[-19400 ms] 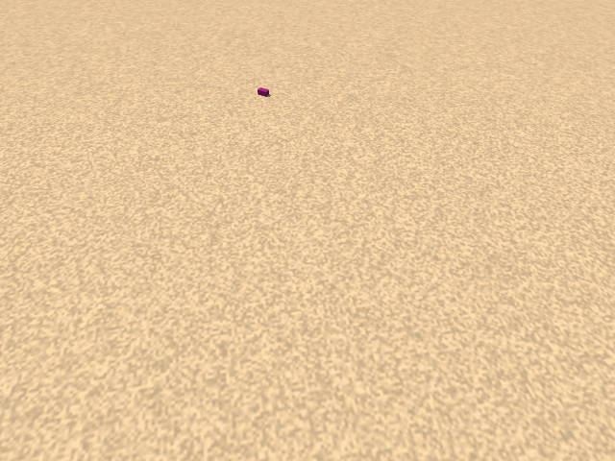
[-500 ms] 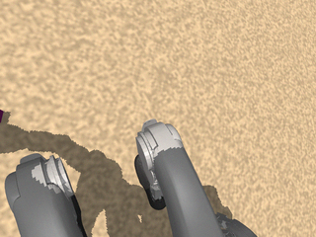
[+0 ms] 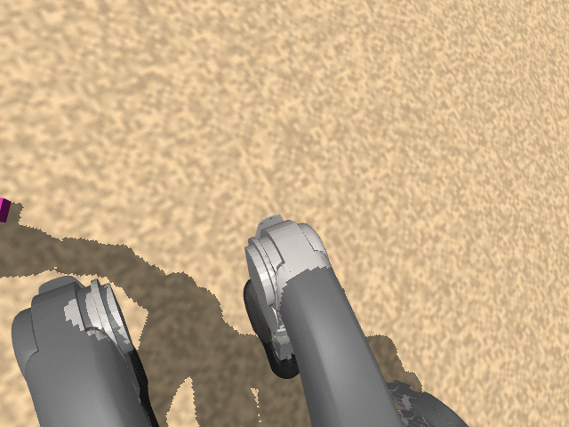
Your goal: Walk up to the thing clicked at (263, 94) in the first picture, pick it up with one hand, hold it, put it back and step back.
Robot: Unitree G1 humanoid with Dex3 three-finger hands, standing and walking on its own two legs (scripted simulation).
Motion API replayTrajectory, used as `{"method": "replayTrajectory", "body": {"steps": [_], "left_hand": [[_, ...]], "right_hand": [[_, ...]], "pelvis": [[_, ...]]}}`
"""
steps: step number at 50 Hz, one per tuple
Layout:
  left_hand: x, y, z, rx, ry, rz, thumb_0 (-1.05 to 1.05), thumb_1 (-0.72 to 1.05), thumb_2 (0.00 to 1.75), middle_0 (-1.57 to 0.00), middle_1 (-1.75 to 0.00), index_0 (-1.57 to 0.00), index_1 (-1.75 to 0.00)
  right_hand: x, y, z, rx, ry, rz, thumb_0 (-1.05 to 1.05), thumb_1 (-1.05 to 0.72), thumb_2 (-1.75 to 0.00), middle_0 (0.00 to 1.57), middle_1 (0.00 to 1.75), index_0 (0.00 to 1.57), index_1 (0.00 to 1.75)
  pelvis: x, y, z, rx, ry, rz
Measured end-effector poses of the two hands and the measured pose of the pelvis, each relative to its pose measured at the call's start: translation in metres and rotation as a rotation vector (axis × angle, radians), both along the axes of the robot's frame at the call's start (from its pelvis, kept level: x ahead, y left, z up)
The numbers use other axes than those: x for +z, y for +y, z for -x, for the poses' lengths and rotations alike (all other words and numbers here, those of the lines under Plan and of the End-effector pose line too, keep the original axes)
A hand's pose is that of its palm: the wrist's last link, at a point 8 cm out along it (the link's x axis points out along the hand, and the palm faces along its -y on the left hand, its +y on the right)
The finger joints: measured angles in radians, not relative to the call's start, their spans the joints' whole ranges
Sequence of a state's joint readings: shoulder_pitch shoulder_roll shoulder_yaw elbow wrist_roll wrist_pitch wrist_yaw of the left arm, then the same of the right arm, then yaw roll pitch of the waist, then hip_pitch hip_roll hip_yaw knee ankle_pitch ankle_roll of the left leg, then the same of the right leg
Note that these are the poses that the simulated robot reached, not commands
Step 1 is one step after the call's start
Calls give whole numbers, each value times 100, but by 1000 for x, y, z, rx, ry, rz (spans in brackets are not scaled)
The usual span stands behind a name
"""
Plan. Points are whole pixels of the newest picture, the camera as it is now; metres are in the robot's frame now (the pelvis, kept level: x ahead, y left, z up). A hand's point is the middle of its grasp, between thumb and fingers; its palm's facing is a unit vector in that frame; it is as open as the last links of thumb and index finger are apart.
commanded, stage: approach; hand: left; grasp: from above
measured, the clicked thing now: out of the picture +0.46 +0.31 -0.31
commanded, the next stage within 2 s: close in in 1.50 s
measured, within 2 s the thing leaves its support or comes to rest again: neither
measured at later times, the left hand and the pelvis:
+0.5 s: hand out of the picture +0.47 +0.29 -0.18, palm faces -0.06 -0.46 -0.89, open 13.5 cm; pelvis +0.00 +0.00 +0.01, yaw +0 degrees
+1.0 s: hand out of the picture +0.43 +0.32 -0.20, palm faces -0.13 -0.43 -0.89, open 13.7 cm; pelvis +0.00 +0.00 +0.00, yaw +1 degrees
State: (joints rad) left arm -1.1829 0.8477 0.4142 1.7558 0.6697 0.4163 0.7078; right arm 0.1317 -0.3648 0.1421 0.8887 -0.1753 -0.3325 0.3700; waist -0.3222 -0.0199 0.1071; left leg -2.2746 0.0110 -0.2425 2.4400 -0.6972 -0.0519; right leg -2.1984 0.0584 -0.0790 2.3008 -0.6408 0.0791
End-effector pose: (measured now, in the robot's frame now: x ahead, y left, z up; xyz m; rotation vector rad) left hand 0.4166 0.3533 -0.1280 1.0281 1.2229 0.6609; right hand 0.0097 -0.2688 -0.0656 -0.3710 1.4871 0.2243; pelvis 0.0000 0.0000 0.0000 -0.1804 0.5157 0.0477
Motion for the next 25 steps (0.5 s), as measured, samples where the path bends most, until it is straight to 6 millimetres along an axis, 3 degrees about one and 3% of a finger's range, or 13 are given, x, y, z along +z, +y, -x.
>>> {"method": "replayTrajectory", "body": {"steps": [8,14,25], "left_hand": [[-8,0,4,-3,4,5,0,-36,85,-29,-89,-27,-91],[-11,-7,-6,-30,-8,6,0,-37,86,-25,-92,-25,-93],[1,-58,-54,-60,-81,43,0,-44,91,-20,-95,-19,-97]], "right_hand": [[3,4,9,2,20,-3,0,-92,-90,20,30,20,30],[6,6,12,0,32,1,0,-92,-89,20,30,20,30],[22,3,18,-28,33,16,0,-91,-89,20,30,20,30]], "pelvis": [[0,0,1,1,-6,0],[0,0,1,3,-7,3],[7,-2,-5,4,6,11]]}}
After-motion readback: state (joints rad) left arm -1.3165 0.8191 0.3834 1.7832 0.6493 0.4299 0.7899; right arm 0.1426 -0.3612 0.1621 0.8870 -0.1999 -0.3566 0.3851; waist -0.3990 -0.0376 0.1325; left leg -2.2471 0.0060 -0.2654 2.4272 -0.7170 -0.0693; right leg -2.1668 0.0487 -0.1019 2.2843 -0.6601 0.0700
